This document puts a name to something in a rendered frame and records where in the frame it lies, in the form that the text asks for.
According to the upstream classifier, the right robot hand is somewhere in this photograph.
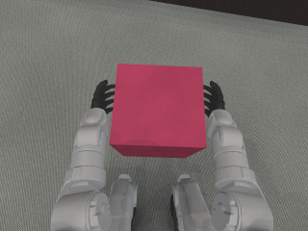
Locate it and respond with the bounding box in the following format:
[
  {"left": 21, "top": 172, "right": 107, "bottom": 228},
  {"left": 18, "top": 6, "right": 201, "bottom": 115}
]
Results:
[{"left": 203, "top": 81, "right": 225, "bottom": 118}]

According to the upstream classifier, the right robot foot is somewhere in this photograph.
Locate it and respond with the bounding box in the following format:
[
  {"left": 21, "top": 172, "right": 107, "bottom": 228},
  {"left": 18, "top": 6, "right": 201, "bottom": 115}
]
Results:
[{"left": 170, "top": 195, "right": 184, "bottom": 231}]

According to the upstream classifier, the right robot shin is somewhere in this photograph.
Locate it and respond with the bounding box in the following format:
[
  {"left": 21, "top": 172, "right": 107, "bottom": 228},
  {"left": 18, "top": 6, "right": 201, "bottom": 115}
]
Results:
[{"left": 175, "top": 173, "right": 199, "bottom": 231}]

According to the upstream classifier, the left robot hand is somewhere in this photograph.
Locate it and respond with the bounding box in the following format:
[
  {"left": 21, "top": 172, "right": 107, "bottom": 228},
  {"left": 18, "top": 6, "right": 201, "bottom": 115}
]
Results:
[{"left": 90, "top": 79, "right": 116, "bottom": 115}]

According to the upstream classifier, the robot left forearm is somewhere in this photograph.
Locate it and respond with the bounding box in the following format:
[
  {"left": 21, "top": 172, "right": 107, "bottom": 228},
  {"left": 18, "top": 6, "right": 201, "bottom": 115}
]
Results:
[{"left": 50, "top": 108, "right": 110, "bottom": 231}]

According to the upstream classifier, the robot right forearm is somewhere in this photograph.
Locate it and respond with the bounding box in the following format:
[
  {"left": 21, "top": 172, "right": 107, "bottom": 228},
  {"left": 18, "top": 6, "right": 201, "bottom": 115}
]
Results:
[{"left": 206, "top": 109, "right": 273, "bottom": 220}]

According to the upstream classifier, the robot right upper arm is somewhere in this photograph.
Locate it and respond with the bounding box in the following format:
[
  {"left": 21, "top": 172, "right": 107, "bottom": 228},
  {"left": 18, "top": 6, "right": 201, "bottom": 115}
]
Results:
[{"left": 211, "top": 190, "right": 273, "bottom": 231}]

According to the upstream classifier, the carton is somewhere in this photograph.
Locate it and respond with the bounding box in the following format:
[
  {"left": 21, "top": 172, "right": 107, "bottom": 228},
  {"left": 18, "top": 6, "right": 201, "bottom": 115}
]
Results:
[{"left": 109, "top": 64, "right": 207, "bottom": 159}]

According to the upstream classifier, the robot left upper arm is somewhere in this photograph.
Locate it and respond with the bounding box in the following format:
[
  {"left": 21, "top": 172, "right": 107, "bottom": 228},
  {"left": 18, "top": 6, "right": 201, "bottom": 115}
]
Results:
[{"left": 51, "top": 190, "right": 112, "bottom": 231}]

